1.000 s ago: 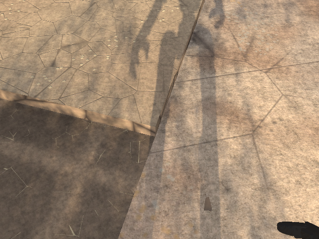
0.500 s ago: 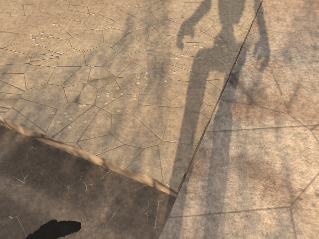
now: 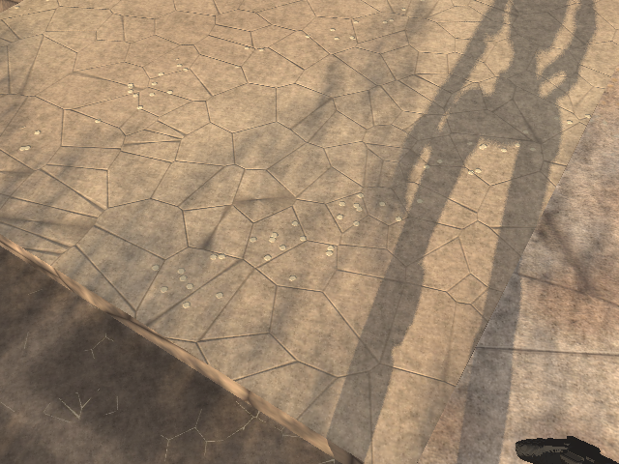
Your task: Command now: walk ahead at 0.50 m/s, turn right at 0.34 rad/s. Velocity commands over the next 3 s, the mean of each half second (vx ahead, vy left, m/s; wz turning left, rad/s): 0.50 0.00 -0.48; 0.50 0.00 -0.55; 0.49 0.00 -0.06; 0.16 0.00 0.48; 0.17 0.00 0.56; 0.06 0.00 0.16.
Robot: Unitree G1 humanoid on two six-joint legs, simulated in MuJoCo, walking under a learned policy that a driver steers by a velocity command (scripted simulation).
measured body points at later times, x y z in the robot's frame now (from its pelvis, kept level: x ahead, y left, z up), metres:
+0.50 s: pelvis +0.25 -0.04 -0.01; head +0.28 -0.06 +0.44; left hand +0.51 +0.13 -0.11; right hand +0.15 -0.29 -0.15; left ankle +0.09 +0.10 -0.70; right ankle +0.32 -0.13 -0.73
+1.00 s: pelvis +0.52 -0.13 +0.02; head +0.54 -0.15 +0.47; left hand +0.67 +0.09 -0.11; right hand +0.61 -0.43 -0.03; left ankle +0.69 -0.11 -0.65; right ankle +0.33 -0.13 -0.69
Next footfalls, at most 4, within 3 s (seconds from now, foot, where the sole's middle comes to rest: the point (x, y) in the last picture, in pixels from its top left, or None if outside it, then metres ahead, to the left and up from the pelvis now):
0.48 right None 0.36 -0.14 -0.76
0.96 left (403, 345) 0.72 -0.12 -0.68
1.50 right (564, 380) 0.71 -0.50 -0.76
1.92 left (496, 263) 0.97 -0.36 -0.68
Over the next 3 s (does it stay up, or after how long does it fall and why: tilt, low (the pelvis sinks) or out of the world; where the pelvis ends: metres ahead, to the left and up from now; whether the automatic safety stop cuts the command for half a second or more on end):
stays up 0.97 -0.46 0.04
